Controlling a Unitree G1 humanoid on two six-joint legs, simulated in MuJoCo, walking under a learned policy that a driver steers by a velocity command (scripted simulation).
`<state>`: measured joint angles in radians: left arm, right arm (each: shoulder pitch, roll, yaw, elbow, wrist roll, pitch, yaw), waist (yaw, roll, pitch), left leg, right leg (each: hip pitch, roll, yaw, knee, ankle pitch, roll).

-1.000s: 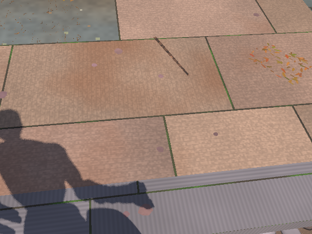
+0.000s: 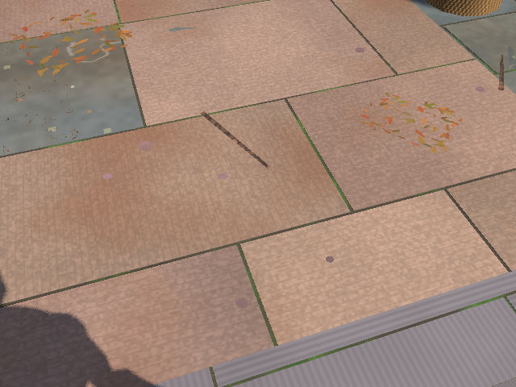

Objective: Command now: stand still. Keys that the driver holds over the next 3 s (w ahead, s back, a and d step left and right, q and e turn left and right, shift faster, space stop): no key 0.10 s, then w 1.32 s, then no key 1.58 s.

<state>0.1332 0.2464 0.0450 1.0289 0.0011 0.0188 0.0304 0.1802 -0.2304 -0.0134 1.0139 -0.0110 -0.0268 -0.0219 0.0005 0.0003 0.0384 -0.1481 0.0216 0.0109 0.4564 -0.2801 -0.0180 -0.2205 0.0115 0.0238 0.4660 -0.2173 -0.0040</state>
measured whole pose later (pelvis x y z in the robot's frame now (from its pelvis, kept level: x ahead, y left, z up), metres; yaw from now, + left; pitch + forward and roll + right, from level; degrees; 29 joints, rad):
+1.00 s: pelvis +0.36 +0.09 +0.06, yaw +0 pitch +4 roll +1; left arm 0.20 0.23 0.02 0.86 0.06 -0.09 -0.06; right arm 0.31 -0.19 -0.01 1.05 -0.07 -0.09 0.03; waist -0.02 -0.05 -0.03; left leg -0.51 -0.06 0.15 0.79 -0.35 0.11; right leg -0.77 0.06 0.21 1.64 0.00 -0.19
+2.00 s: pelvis +0.87 +0.14 +0.09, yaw +1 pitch +3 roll -1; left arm 0.24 0.22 0.03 0.98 0.01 -0.01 0.04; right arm 0.11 -0.19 -0.03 0.87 -0.01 -0.02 -0.02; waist 0.03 -0.01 -0.01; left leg -0.45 -0.01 0.00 0.57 -0.17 0.02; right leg -0.22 -0.01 0.01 0.57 -0.39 0.02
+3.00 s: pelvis +0.87 +0.13 +0.09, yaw +2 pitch -1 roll +0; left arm 0.36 0.15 0.02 1.10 0.00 -0.02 0.05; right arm 0.14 -0.19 -0.05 1.08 0.01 0.01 -0.04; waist 0.00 0.01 0.05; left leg -0.35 -0.01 -0.01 0.54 -0.17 0.01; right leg -0.11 0.00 -0.01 0.53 -0.40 0.00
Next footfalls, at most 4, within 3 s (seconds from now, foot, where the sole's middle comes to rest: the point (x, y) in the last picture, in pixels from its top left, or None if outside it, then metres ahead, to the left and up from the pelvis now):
0.80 left None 0.44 0.15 -0.68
1.44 right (267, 257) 0.85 0.01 -0.68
1.84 left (187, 219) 0.98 0.25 -0.68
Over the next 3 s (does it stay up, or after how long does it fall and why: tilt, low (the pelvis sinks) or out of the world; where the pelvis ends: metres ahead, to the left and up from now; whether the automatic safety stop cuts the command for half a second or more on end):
stays up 0.87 0.13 0.09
